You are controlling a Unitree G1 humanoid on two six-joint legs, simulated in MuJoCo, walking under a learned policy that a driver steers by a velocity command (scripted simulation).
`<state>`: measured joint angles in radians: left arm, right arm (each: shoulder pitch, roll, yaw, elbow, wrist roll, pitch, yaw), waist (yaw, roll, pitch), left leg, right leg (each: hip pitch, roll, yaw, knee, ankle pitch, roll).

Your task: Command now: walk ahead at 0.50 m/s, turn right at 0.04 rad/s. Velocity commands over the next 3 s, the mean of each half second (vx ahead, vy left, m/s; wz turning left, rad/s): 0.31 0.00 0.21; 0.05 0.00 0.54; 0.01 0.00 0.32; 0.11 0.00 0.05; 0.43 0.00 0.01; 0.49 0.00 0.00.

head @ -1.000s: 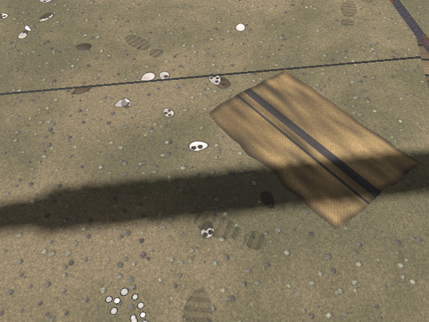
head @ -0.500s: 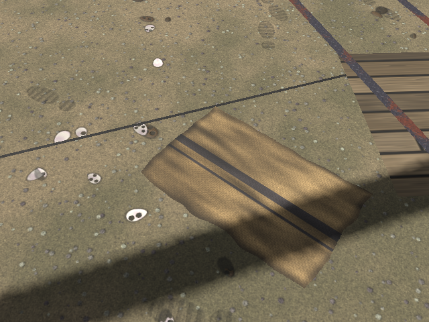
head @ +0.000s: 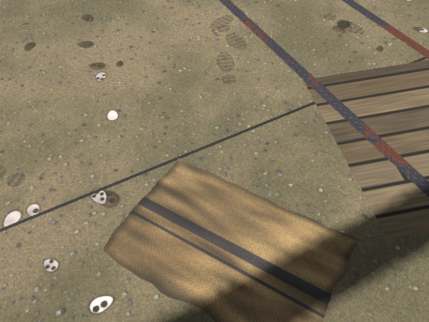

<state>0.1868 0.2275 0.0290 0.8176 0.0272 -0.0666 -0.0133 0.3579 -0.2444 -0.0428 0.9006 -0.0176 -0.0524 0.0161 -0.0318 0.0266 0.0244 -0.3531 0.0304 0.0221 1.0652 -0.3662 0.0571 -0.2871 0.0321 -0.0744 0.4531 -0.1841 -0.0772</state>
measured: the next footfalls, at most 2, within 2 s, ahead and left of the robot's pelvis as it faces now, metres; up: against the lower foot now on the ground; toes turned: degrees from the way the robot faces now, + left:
left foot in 0.38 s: +0.32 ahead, +0.10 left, +0.00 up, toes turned +8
right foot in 0.94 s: +0.31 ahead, -0.08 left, +0.00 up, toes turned +30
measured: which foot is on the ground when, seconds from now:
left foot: up 0.00-0.36, down 0.38-0.94, up 0.96-1.00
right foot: down 0.00-0.38, up 0.40-0.92, down 0.94-1.00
